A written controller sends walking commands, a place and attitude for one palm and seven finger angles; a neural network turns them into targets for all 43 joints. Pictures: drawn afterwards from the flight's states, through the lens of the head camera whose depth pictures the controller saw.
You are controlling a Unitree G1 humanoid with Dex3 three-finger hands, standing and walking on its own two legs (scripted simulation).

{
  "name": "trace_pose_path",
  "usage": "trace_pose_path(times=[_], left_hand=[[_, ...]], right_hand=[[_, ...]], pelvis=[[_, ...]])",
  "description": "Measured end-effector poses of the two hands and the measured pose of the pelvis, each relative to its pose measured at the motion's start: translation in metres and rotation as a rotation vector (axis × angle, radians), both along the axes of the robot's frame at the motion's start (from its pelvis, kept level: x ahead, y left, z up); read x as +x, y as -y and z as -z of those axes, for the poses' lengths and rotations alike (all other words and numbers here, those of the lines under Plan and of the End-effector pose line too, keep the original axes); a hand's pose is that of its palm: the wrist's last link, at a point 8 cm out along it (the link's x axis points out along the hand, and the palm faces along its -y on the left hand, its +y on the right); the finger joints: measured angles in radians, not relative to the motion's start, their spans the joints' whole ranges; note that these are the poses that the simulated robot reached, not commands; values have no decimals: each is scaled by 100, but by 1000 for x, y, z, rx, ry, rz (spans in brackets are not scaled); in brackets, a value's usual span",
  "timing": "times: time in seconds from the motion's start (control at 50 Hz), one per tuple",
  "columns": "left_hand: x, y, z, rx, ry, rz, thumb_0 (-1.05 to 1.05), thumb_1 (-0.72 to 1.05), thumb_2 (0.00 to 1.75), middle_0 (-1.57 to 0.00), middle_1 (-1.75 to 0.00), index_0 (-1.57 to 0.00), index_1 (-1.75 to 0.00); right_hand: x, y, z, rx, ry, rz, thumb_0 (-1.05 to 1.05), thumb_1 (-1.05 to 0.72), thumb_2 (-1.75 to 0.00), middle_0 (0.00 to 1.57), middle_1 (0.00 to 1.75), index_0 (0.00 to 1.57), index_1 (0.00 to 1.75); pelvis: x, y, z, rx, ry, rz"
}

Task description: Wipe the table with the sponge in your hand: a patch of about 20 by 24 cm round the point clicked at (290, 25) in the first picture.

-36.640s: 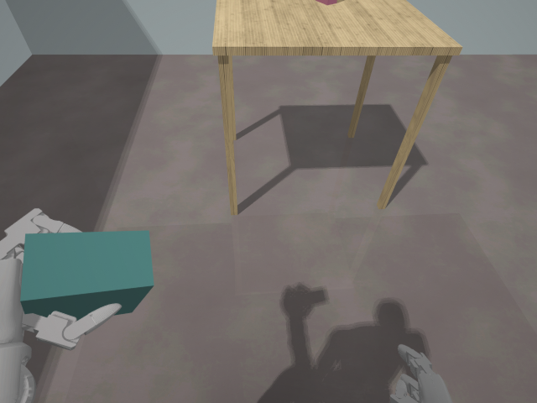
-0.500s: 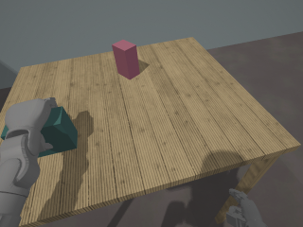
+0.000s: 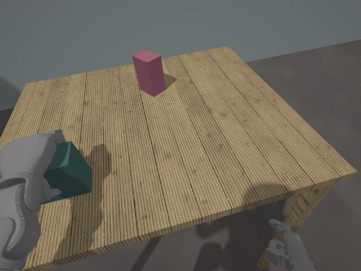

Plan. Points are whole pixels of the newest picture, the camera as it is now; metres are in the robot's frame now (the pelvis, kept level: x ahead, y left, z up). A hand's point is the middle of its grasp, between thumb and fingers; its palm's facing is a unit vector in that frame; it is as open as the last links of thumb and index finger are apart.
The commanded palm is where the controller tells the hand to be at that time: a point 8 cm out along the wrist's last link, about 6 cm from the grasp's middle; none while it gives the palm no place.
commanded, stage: wipe back along the first lane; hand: left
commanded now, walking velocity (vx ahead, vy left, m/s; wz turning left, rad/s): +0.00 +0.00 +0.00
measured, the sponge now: (54, 180) +0.25 +0.32 +0.10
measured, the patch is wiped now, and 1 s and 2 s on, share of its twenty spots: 1.00 1.00 1.00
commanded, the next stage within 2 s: lift the sponge slowly off the table in 0.28 s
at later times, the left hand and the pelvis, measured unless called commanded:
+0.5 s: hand (38, 188) +0.21 +0.30 +0.14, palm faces +0.14 -0.08 -0.99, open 10.0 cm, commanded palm +0.16 +0.29 +0.17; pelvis +0.00 +0.01 +0.00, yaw -1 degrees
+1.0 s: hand (41, 190) +0.20 +0.28 +0.15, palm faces +0.09 -0.09 -0.99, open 10.0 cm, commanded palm +0.16 +0.28 +0.20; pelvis -0.01 +0.00 +0.00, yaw +0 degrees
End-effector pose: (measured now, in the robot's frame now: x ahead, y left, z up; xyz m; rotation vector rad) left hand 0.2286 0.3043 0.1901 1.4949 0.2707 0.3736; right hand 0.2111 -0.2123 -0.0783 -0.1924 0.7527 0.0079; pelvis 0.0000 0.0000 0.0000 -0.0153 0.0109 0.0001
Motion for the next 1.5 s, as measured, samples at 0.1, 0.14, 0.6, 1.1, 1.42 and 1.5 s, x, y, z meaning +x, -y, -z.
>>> trace_pose_path(times=[0.1, 0.14, 0.6, 1.1, 1.42, 1.5], left_hand=[[-7, 1, 0, -7, 7, 8, 0, -48, 108, -67, -138, -71, -137], [-10, 2, 0, -8, 11, 9, 0, -48, 108, -67, -138, -71, -137], [-47, 10, -2, -45, 57, 0, 1, -48, 108, -67, -139, -71, -137], [-53, 26, -9, -51, 12, 15, -1, -50, 108, -70, -137, -73, -135], [-57, 20, -29, -15, 22, -3, -1, -50, 108, -71, -135, -75, -134], [-59, 26, -34, -16, 29, 18, -1, -51, 108, -71, -135, -75, -134]], right_hand=[[2, -4, -2, 5, 10, -5, 1, -91, -90, 20, 30, 20, 30], [3, -6, -3, 6, 14, -8, 1, -91, -90, 20, 30, 20, 30], [1, -17, -3, 2, 15, -13, 1, -91, -90, 20, 30, 18, 30], [0, -13, -2, -4, 33, -73, 1, -91, -90, 20, 30, 19, 30], [-4, -4, -8, -15, 75, -85, 1, -91, -90, 20, 30, 21, 30], [-6, -3, -8, -13, 87, -80, 1, -91, -90, 20, 30, 21, 30]], pelvis=[[0, -2, 0, -1, 3, 4], [0, -3, 0, -2, 4, 3], [-6, -12, 1, -2, 33, 8], [-13, 8, -1, 9, 69, -5], [-26, 22, -2, 13, 93, -14], [-29, 22, -2, 15, 96, -14]])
